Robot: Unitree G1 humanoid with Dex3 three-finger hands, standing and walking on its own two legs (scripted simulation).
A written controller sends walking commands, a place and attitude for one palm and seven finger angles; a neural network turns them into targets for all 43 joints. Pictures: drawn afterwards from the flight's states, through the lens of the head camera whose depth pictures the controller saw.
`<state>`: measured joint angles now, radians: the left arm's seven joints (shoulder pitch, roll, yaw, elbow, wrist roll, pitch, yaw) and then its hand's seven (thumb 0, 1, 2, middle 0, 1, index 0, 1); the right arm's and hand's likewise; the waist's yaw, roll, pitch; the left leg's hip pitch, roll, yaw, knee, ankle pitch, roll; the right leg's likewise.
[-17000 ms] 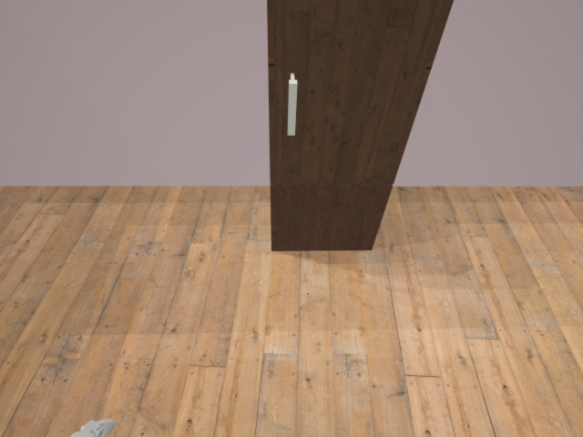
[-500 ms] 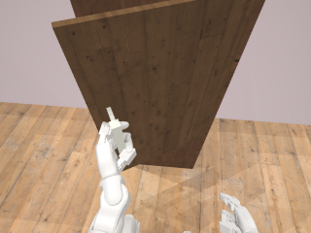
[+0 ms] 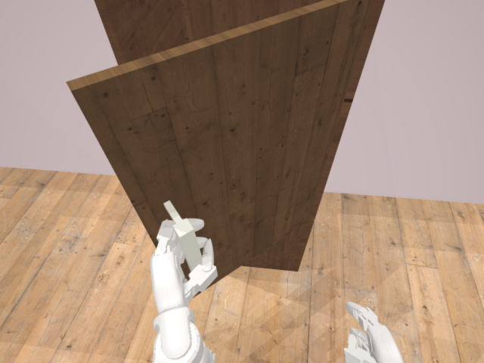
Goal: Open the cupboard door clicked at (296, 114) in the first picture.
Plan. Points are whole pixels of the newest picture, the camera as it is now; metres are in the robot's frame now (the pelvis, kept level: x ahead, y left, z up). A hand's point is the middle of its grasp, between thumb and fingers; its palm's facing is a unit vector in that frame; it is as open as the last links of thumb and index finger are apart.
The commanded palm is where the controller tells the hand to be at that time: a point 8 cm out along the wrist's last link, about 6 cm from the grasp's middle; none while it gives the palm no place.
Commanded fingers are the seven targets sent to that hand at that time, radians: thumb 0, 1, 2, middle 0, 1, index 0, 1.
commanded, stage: open thumb and fingers to let go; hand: left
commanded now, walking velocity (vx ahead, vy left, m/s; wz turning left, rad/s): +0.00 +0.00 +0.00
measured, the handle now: (185, 242) +0.30 +0.10 +0.05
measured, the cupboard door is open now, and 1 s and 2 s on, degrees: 41 43 43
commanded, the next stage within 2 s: slide the hand sideways off the handle in 0.66 s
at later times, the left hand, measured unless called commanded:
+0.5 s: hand (198, 270) +0.26 +0.08 +0.05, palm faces +0.26 -0.97 +0.00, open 14.0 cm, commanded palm +0.21 +0.11 +0.05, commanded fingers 0.00 -0.50 0.30 -0.20 -0.60 -0.20 -0.60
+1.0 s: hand (197, 298) +0.22 +0.07 +0.05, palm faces -0.21 -0.98 +0.02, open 16.4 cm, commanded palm +0.21 +0.11 +0.05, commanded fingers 0.00 -0.50 0.30 -0.15 -0.30 -0.15 -0.30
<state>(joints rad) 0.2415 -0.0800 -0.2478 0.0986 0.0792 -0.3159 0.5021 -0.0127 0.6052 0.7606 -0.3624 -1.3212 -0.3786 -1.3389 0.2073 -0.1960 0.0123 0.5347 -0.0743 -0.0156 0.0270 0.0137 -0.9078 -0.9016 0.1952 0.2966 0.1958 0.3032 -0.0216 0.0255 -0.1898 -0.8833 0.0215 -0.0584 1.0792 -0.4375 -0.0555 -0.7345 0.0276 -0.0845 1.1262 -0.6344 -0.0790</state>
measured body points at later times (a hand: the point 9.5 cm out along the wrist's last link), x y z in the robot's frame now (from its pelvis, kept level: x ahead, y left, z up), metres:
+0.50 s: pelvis +0.00 +0.01 +0.00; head +0.04 +0.00 +0.45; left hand +0.24 +0.13 +0.05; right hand +0.18 -0.20 -0.09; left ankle +0.05 +0.16 -0.66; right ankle -0.04 -0.06 -0.66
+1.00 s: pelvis -0.02 +0.04 -0.01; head +0.03 +0.02 +0.44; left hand +0.22 +0.13 +0.05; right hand +0.15 -0.19 -0.09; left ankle +0.05 +0.16 -0.66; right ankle -0.04 -0.06 -0.66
